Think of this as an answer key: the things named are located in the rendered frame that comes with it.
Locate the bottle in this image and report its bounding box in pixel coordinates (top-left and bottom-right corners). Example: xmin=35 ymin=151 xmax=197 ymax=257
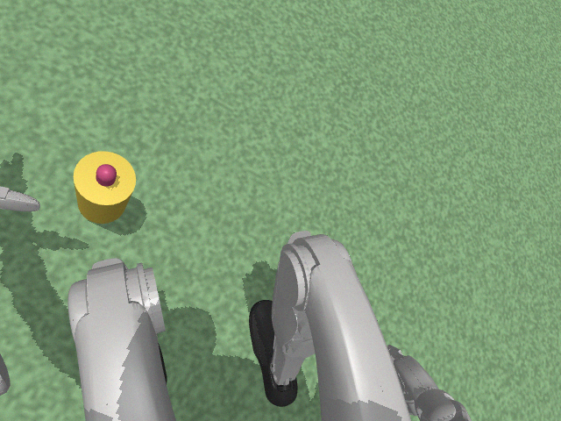
xmin=74 ymin=151 xmax=136 ymax=224

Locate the right robot arm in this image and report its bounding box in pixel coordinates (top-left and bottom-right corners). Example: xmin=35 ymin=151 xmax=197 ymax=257
xmin=415 ymin=389 xmax=472 ymax=421

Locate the right robot hand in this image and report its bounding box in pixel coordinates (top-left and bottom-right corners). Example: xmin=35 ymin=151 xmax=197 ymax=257
xmin=387 ymin=345 xmax=439 ymax=416

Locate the right robot foot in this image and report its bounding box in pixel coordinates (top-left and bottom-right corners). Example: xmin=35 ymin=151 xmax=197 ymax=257
xmin=249 ymin=300 xmax=297 ymax=407

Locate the left robot hand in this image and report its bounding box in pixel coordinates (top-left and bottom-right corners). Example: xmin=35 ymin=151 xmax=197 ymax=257
xmin=0 ymin=186 xmax=40 ymax=211

